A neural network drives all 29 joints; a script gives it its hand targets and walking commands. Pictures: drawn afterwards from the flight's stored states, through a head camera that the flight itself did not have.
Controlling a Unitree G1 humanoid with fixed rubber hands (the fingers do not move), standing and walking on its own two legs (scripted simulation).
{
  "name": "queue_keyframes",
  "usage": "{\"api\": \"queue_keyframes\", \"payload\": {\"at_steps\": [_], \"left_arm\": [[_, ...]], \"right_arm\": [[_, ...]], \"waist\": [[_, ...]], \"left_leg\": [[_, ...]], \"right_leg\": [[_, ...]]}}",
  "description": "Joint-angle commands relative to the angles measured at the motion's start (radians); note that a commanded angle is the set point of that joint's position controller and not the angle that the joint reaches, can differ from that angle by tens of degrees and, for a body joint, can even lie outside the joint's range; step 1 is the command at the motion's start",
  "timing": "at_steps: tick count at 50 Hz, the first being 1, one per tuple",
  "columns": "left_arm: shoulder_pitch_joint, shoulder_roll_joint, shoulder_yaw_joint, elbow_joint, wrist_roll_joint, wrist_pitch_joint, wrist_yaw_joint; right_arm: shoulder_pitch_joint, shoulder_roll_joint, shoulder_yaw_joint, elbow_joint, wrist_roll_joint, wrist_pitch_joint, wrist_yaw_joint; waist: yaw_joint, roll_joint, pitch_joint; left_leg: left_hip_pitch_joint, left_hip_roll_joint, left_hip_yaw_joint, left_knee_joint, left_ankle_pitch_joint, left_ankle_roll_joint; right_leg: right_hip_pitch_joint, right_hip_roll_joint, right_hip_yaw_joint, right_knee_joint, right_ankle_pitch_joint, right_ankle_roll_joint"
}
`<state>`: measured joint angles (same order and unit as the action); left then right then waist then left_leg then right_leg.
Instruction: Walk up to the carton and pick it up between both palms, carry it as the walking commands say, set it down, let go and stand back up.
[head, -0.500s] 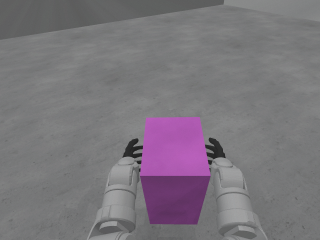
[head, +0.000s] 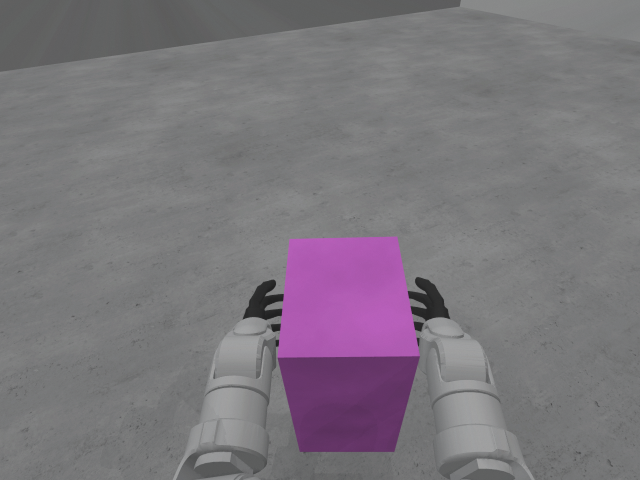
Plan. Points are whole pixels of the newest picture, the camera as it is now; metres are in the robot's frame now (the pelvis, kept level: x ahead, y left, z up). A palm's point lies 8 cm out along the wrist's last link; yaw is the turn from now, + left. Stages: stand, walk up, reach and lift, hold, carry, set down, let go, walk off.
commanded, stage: reach and lift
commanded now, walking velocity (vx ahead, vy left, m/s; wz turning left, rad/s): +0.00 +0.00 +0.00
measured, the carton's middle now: (345, 351) +0.33 +0.00 -0.01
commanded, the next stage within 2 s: hold in 0.62 s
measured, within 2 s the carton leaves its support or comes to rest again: neither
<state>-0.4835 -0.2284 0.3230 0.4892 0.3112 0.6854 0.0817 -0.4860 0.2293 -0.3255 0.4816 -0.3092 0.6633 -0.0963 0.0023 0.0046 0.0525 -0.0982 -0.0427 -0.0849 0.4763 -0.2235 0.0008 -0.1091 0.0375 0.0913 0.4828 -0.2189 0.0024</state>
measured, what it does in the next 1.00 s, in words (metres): stands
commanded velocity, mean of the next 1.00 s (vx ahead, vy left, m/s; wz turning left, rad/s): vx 0.00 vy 0.00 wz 0.00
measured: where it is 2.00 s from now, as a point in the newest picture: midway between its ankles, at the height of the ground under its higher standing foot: outside the picture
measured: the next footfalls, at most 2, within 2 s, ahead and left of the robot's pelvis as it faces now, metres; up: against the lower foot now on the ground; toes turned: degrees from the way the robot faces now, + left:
left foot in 1.76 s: +0.27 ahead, +0.12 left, +0.00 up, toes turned +6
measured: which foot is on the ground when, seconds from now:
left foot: down 0.00-1.00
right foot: down 0.00-1.00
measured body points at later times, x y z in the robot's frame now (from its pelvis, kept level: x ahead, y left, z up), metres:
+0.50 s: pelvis +0.00 +0.00 +0.00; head -0.06 +0.00 +0.45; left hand +0.32 +0.12 +0.05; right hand +0.32 -0.12 +0.06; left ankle +0.03 +0.12 -0.74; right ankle +0.04 -0.12 -0.74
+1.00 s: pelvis -0.01 +0.00 +0.00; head -0.07 +0.00 +0.44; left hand +0.31 +0.12 +0.05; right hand +0.31 -0.12 +0.06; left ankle +0.03 +0.12 -0.74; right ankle +0.04 -0.12 -0.74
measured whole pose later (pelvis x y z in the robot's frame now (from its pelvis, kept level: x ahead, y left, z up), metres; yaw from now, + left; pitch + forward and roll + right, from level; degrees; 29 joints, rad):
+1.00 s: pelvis -0.01 +0.00 +0.00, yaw +0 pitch -11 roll +0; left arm -0.45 -0.22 0.28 0.48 0.30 0.73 0.09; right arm -0.46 0.22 -0.29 0.47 -0.30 0.71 -0.10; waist 0.00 0.00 0.05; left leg -0.08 -0.04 -0.08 0.50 -0.22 0.00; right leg -0.09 0.04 0.09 0.50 -0.22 0.00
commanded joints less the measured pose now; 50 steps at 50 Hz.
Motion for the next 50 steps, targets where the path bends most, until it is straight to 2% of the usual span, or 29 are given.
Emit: {"api": "queue_keyframes", "payload": {"at_steps": [1, 15, 26, 39, 50], "left_arm": [[-0.537, -1.002, -0.474, -0.004, -0.217, -0.034, -0.208], [-0.431, -1.024, -0.515, -0.068, -0.243, -0.006, -0.214], [-0.435, -1.033, -0.511, -0.066, -0.25, 0.004, -0.219], [-0.523, -1.031, -0.491, -0.022, -0.253, 0.0, -0.221], [-0.522, -1.024, -0.498, -0.022, -0.257, -0.003, -0.216]], "right_arm": [[-0.479, 1.045, 0.481, 0.043, 0.226, 0.003, 0.208], [-0.38, 1.058, 0.512, -0.017, 0.252, 0.035, 0.218], [-0.39, 1.06, 0.505, -0.013, 0.259, 0.043, 0.229], [-0.476, 1.056, 0.482, 0.029, 0.258, 0.038, 0.236], [-0.469, 1.054, 0.498, 0.021, 0.262, 0.037, 0.229]], "waist": [[0.0, -0.007, -0.286], [-0.004, -0.005, -0.27], [-0.002, -0.003, -0.235], [-0.001, 0.0, -0.197], [0.001, -0.004, -0.213]], "left_leg": [[0.058, -0.029, -0.011, -0.079, 0.107, -0.003], [0.063, -0.03, -0.015, -0.092, 0.162, -0.004], [0.034, -0.027, -0.01, -0.099, 0.07, 0.001], [-0.006, -0.014, -0.007, -0.098, -0.086, 0.005], [0.012, -0.015, -0.006, -0.091, -0.052, 0.008]], "right_leg": [[0.063, 0.028, 0.005, -0.082, 0.119, 0.007], [0.1, 0.032, 0.006, -0.093, 0.176, 0.011], [0.08, 0.032, 0.003, -0.096, 0.088, 0.005], [0.032, 0.026, 0.001, -0.084, -0.061, -0.005], [0.034, 0.023, 0.0, -0.087, -0.035, -0.003]]}}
